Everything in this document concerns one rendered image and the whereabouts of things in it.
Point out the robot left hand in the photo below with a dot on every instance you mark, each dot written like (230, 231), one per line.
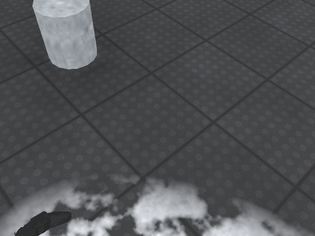
(43, 221)

